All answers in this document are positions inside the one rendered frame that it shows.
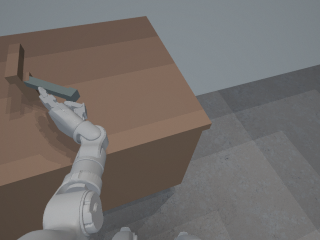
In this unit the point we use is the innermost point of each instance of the counter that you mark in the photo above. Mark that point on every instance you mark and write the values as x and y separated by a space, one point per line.
130 86

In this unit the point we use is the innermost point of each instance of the left robot upper arm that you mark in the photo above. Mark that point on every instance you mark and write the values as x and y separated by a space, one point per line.
70 216

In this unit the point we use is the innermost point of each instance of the right robot shin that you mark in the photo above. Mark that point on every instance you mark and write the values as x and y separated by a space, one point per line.
182 233

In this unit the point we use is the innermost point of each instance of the left robot hand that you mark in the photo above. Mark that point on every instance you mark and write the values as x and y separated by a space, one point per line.
67 116

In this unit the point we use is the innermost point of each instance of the tap lever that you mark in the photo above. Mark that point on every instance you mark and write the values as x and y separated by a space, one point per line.
70 94

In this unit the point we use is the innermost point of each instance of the left robot shin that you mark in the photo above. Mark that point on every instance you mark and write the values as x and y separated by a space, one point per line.
125 229

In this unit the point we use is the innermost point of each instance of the robot shin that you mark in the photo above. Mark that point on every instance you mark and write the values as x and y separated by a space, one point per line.
182 233
125 229

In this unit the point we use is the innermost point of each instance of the robot left forearm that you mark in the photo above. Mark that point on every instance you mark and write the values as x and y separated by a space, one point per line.
88 166

